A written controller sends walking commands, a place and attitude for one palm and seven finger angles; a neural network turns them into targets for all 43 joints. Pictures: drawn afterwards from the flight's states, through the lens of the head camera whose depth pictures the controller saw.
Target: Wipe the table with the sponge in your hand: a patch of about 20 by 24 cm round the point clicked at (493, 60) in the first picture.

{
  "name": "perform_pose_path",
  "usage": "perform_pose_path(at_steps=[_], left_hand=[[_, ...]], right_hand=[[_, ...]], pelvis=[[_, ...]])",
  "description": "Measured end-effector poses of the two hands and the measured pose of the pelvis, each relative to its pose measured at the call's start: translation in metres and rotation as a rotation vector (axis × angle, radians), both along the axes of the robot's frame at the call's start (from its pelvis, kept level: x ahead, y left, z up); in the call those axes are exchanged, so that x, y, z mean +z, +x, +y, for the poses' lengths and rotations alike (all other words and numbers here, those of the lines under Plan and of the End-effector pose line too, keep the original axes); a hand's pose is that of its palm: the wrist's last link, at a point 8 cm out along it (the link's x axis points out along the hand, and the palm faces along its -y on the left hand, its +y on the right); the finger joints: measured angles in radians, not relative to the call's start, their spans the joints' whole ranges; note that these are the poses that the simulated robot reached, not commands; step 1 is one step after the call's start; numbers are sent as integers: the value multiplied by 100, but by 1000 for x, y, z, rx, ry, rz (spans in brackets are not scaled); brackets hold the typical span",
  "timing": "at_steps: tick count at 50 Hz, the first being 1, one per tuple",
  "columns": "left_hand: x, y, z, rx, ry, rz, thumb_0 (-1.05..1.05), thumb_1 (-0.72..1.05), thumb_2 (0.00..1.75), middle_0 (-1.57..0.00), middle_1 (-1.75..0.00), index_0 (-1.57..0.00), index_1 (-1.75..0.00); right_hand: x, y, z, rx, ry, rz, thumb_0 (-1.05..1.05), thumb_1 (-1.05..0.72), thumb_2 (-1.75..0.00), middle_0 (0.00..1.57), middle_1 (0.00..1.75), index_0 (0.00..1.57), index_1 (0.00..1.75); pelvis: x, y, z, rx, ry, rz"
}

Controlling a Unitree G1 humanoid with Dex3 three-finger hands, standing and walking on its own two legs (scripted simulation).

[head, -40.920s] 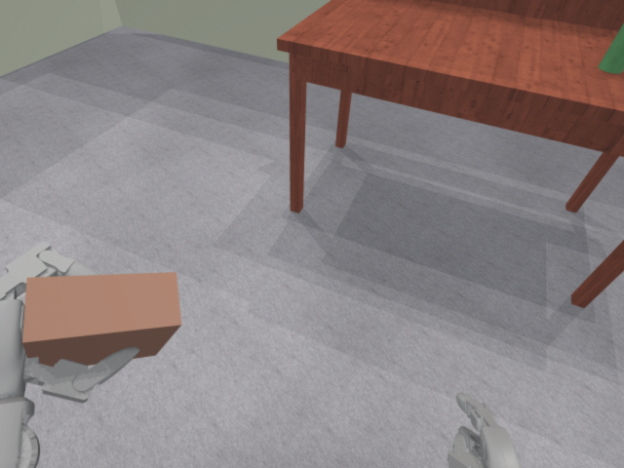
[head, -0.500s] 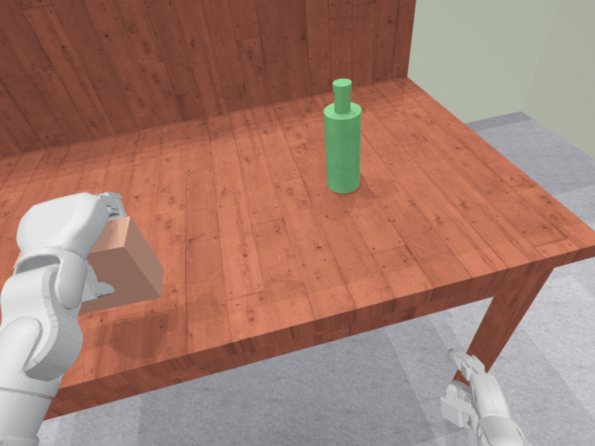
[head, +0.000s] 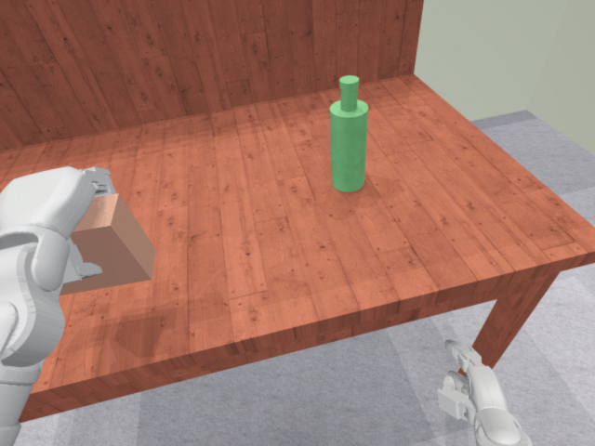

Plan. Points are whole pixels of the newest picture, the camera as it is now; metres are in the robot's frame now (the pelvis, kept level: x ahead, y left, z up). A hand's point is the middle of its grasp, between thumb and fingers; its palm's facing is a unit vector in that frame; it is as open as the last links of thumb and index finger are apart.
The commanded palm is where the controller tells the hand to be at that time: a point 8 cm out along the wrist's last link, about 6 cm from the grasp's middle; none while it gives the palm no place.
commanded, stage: bring the sponge back beside the body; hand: left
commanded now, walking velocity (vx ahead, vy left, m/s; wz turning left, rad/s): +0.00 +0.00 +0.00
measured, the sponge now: (93, 256) +0.27 +0.32 +0.15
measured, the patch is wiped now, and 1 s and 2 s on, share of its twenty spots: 1.00 1.00 1.00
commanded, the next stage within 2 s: step back with the hand held close in 1.68 s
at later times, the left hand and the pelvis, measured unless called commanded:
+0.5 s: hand (78, 247) +0.25 +0.30 +0.19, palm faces +0.13 -0.04 -0.99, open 9.5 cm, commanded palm +0.20 +0.30 +0.26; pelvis +0.00 +0.00 +0.00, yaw -1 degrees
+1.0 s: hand (74, 283) +0.21 +0.28 +0.18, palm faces +0.16 -0.06 -0.99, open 9.5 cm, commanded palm +0.16 +0.28 +0.25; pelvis -0.01 -0.01 +0.00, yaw -1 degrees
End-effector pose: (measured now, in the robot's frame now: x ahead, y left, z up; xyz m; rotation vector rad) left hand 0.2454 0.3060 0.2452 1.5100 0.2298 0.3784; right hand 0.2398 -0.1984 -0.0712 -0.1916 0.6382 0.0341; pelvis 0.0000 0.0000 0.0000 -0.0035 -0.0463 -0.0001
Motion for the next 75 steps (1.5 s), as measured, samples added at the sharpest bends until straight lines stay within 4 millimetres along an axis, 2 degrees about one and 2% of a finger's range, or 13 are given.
perform_pose_path(at_steps=[8, 11, 19, 30, 37, 41, 52, 63, 69, 75], left_hand=[[-1, 4, 9, 38, -12, -2, -1, -49, 110, -77, -137, -80, -139], [-3, 1, 6, 31, -16, -1, -1, -49, 110, -77, -137, -80, -139], [-11, -13, -9, -26, -27, 0, -1, -49, 110, -77, -137, -80, -139], [-5, -35, -8, 22, -34, -57, -1, -49, 110, -77, -137, -80, -139], [-16, -49, -14, 21, -51, -18, -1, -49, 110, -77, -137, -80, -139], [-20, -54, -18, 2, -45, -12, -1, -49, 110, -77, -137, -81, -139], [-15, -69, -30, -24, -45, -66, -1, -49, 110, -77, -137, -81, -139], [-25, -88, -41, -47, -66, -55, -1, -49, 110, -77, -137, -81, -139], [-27, -96, -42, -49, -70, -73, -1, -49, 110, -77, -137, -81, -139], [-27, -94, -37, -34, -77, -87, -1, -49, 110, -77, -136, -81, -139]], right_hand=[[-2, -4, 6, 9, 7, 17, 2, -90, -90, 20, 30, 20, 30], [-3, -4, 7, 8, 11, 16, 2, -90, -90, 20, 30, 20, 30], [-1, -1, 9, 20, 12, 3, 2, -90, -90, 20, 30, 20, 30], [8, 8, 13, 39, 29, -35, 2, -90, -90, 20, 30, 20, 30], [14, 10, 13, 46, 24, -64, 2, -90, -90, 20, 30, 20, 30], [15, 8, 12, 51, 16, -72, 2, -90, -90, 20, 30, 20, 30], [13, -4, 9, 44, 32, -74, 2, -90, -90, 20, 30, 20, 30], [12, -12, 2, 29, 31, -86, 2, -90, -90, 20, 30, 20, 30], [14, -13, 0, 27, 23, -96, 2, -90, -90, 20, 30, 20, 30], [17, -14, 1, 21, 19, -106, 2, -90, -90, 20, 30, 20, 30]], pelvis=[[0, -2, 1, -2, 0, 4], [0, -2, 2, -5, 0, 5], [0, -1, 4, -6, 1, 0], [-1, -3, 0, -10, 1, -10], [-1, -7, -2, -7, 1, -19], [-2, -10, -4, -8, 1, -27], [-2, -16, -8, -18, 2, -42], [-3, -20, -9, -26, 4, -49], [-4, -21, -9, -27, 3, -59], [-4, -24, -9, -29, 3, -66]])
